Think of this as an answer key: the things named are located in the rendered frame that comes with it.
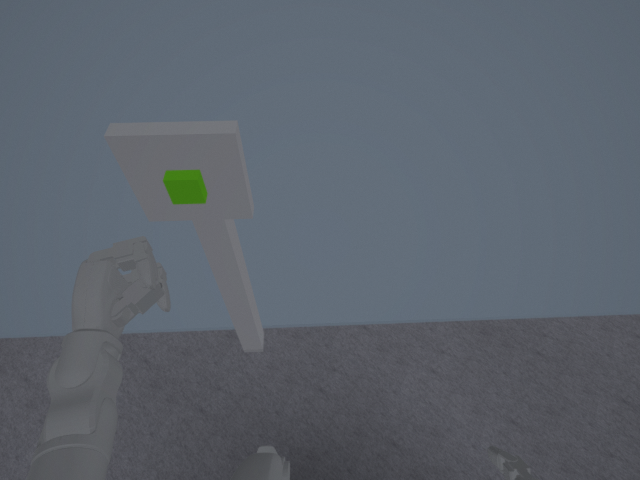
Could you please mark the panel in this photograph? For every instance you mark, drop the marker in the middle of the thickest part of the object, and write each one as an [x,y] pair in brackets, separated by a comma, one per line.
[146,150]

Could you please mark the left robot forearm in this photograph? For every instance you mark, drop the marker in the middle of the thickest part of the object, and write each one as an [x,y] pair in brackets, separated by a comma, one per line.
[78,434]

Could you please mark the right robot hand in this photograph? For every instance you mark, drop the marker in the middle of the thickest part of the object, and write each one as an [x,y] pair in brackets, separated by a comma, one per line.
[513,468]

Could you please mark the left robot shin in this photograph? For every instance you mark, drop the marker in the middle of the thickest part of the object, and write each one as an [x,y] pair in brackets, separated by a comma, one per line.
[266,449]

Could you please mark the left robot hand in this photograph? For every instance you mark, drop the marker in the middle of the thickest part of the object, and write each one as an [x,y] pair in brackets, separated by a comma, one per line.
[99,285]

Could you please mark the button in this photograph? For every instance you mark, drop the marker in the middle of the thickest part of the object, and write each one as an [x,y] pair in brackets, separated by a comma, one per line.
[185,186]

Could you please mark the left robot thigh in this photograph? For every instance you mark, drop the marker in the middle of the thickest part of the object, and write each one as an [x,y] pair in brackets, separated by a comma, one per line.
[263,466]

